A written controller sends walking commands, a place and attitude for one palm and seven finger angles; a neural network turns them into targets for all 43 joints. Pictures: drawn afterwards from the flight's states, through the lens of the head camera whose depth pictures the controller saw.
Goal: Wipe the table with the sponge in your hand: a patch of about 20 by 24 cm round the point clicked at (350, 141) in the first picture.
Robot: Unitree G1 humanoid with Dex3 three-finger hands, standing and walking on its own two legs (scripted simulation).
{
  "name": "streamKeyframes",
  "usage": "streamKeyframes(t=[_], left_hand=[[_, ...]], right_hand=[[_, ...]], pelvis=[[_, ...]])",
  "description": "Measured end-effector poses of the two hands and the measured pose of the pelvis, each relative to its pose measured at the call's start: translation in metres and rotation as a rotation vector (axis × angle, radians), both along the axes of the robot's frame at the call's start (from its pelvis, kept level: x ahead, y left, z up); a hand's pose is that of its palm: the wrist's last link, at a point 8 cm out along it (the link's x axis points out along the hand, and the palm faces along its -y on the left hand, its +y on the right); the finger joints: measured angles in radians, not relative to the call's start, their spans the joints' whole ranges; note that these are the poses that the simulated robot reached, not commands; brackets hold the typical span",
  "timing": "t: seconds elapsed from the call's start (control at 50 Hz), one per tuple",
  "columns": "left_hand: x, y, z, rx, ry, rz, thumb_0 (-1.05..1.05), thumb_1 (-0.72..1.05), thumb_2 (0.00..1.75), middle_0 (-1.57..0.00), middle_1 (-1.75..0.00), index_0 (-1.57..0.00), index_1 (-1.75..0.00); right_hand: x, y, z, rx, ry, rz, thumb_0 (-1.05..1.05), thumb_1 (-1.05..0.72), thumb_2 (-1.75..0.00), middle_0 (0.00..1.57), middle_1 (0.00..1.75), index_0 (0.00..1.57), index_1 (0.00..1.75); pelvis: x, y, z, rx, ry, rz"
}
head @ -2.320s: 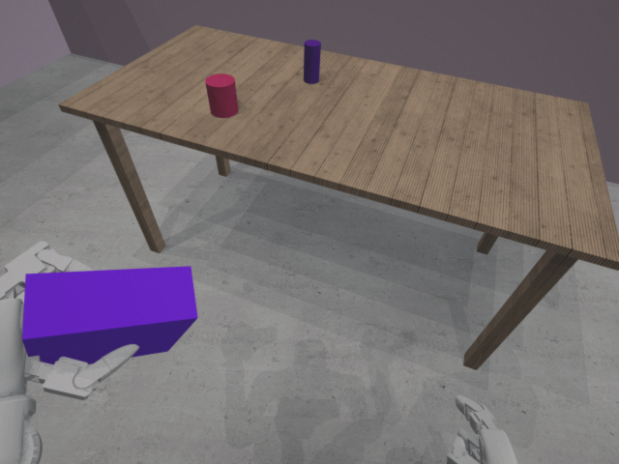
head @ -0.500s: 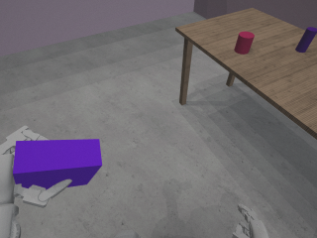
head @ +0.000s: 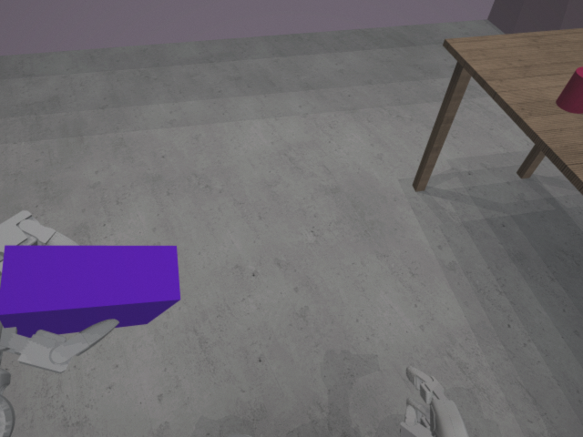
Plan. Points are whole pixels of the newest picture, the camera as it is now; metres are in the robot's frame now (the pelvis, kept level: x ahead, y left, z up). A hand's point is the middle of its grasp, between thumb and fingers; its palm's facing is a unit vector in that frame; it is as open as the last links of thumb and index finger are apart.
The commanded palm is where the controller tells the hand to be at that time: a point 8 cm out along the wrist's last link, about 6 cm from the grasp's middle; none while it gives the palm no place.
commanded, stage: walk around to get in front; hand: left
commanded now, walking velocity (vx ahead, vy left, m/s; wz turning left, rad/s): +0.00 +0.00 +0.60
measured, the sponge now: (117, 292) +0.22 +0.20 +0.15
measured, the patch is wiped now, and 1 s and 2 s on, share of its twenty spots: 0.00 0.00 0.00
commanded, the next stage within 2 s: none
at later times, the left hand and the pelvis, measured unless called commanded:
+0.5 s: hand out of the picture +0.07 +0.29 +0.18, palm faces +0.64 -0.66 -0.40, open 9.6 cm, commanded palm +0.00 +0.31 +0.19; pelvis -0.07 -0.01 +0.00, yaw +18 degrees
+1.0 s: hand out of the picture +0.04 +0.27 +0.18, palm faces +0.74 -0.46 -0.49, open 9.6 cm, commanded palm -0.03 +0.28 +0.19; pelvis +0.00 -0.04 +0.02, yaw +34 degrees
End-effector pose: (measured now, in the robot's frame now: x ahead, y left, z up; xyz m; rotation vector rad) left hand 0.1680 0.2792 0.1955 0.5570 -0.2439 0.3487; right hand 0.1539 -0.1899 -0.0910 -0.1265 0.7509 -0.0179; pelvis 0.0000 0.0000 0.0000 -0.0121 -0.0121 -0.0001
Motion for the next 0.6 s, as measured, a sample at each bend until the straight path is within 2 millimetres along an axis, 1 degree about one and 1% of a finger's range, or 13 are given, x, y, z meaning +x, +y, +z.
streamKeyframes(t=[0.06,0.1,0.16,0.24,0.32,0.38,0.42,0.5,0.6], left_hand=[[-0.017,-0.007,-0.003,-0.013,0.019,0.059,0.0,-0.45,0.97,-0.8,-1.32,-0.8,-1.32],[-0.029,-0.01,-0.006,-0.036,0.038,0.087,0.0,-0.45,0.98,-0.8,-1.32,-0.8,-1.32],[-0.046,-0.011,-0.008,-0.05,0.072,0.118,0.0,-0.45,0.98,-0.8,-1.32,-0.8,-1.32],[-0.07,-0.005,-0.006,-0.046,0.059,0.159,0.0,-0.45,0.98,-0.8,-1.32,-0.8,-1.32],[-0.096,0.008,-0.001,-0.045,-0.009,0.21,0.0,-0.45,0.98,-0.8,-1.32,-0.8,-1.32],[-0.118,0.019,-0.001,-0.051,-0.081,0.231,0.0,-0.45,0.98,-0.8,-1.32,-0.8,-1.32],[-0.131,0.025,-0.003,-0.046,-0.124,0.237,0.0,-0.45,0.98,-0.8,-1.32,-0.8,-1.32],[-0.15,0.032,-0.003,-0.022,-0.115,0.276,0.0,-0.45,0.98,-0.8,-1.32,-0.8,-1.32],[-0.171,0.025,0.006,-0.031,-0.097,0.341,0.0,-0.45,0.98,-0.81,-1.32,-0.8,-1.32]], right_hand=[[0.001,-0.01,-0.008,-0.001,0.019,0.033,0.01,-0.9,-0.9,0.21,0.3,0.21,0.3],[-0.001,-0.02,-0.006,-0.022,0.032,0.04,0.01,-0.91,-0.9,0.21,0.3,0.21,0.3],[-0.004,-0.035,0.003,-0.066,0.035,0.03,0.02,-0.91,-0.9,0.21,0.3,0.2,0.3],[-0.005,-0.05,0.017,-0.147,0.02,0.042,0.02,-0.91,-0.9,0.21,0.3,0.2,0.29],[-0.001,-0.053,0.028,-0.22,-0.002,0.089,0.02,-0.91,-0.9,0.2,0.3,0.2,0.29],[0.002,-0.044,0.032,-0.256,-0.038,0.131,0.02,-0.91,-0.9,0.2,0.3,0.2,0.29],[0.002,-0.033,0.031,-0.249,-0.067,0.144,0.01,-0.91,-0.9,0.2,0.3,0.2,0.29],[-0.007,-0.002,0.027,-0.157,-0.051,0.198,0.01,-0.91,-0.9,0.2,0.3,0.2,0.29],[-0.016,0.032,0.019,-0.062,0.002,0.3,0.01,-0.91,-0.9,0.2,0.3,0.2,0.29]], pelvis=[[-0.014,-0.009,-0.001,0.002,-0.011,0.04],[-0.019,-0.013,0.003,0.026,-0.014,0.063],[-0.025,-0.017,0.01,0.049,-0.014,0.104],[-0.033,-0.02,0.014,0.061,0.0,0.158],[-0.044,-0.017,0.012,0.053,0.019,0.204],[-0.055,-0.01,0.002,0.039,0.025,0.236],[-0.062,-0.007,-0.004,0.048,0.012,0.254],[-0.065,-0.009,0.001,0.021,-0.005,0.313],[-0.061,-0.015,0.011,-0.014,-0.008,0.368]])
